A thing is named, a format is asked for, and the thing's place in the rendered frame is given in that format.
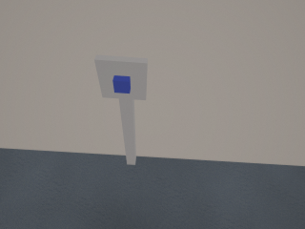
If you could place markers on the panel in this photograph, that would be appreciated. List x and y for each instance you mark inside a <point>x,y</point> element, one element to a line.
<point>107,66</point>

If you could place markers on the button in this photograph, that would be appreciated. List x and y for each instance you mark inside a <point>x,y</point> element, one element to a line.
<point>121,84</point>

